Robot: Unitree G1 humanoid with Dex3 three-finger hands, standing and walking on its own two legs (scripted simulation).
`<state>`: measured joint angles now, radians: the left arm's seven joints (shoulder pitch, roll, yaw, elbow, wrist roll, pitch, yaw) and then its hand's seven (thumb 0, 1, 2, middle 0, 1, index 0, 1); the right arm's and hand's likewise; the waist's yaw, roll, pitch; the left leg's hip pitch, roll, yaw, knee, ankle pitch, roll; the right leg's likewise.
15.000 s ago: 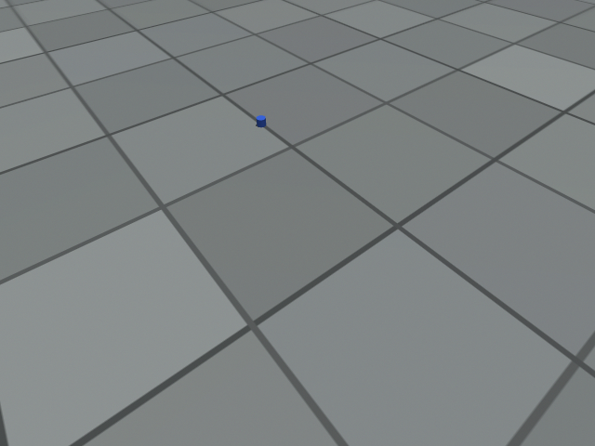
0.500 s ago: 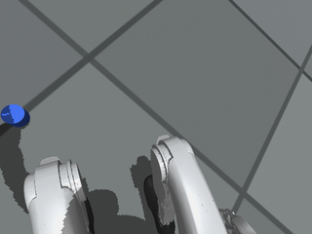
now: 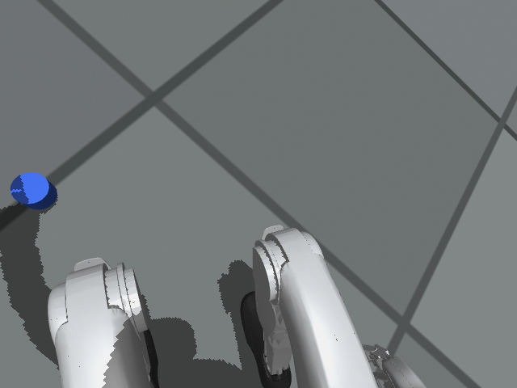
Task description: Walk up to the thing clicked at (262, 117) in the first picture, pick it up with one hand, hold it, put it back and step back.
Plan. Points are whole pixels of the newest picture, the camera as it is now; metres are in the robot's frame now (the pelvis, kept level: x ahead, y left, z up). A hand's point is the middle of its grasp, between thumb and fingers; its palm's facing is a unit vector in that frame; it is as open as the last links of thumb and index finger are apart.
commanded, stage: rise first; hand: left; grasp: from above
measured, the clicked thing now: (35, 191) +0.47 +0.32 -0.29
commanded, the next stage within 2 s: approach in 0.12 s
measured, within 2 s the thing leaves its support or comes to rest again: neither
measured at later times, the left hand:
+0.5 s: hand (3, 180) +0.45 +0.32 -0.16, palm faces -0.42 -0.07 -0.91, open 14.0 cm
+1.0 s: hand out of the picture +0.44 +0.34 -0.18, palm faces -0.48 -0.10 -0.87, open 14.2 cm
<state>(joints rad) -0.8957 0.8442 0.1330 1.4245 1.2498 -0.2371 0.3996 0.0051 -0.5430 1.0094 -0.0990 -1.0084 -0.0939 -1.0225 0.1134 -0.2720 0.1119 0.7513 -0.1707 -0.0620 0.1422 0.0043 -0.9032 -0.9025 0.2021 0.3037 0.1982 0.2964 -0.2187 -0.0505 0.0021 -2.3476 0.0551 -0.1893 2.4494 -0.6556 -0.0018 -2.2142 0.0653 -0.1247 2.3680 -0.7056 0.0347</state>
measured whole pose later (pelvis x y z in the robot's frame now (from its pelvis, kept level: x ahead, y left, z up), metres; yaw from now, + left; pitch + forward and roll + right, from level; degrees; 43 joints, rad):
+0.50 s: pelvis +0.00 +0.00 +0.00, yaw +1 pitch +31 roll -9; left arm -1.00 0.79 0.02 1.49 1.25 -0.21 0.42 0.00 -0.53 1.00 -0.11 -1.03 -0.11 -1.04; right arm 0.12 -0.27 0.13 0.75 -0.17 -0.08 0.14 0.00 -0.90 -0.90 0.20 0.30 0.20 0.30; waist -0.25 -0.05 -0.01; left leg -2.35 0.05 -0.18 2.43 -0.64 -0.01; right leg -2.23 0.06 -0.12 2.36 -0.69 0.03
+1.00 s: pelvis +0.00 +0.00 +0.00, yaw +0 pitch +30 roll -9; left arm -0.93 0.83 0.09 1.42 1.16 -0.17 0.32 0.01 -0.55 0.99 -0.09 -1.02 -0.09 -1.03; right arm 0.17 -0.28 0.14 0.73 -0.16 -0.07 0.16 0.01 -0.90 -0.90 0.20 0.30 0.20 0.30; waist -0.25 -0.03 0.04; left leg -2.35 0.06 -0.19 2.45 -0.65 -0.01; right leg -2.23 0.07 -0.12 2.38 -0.69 0.03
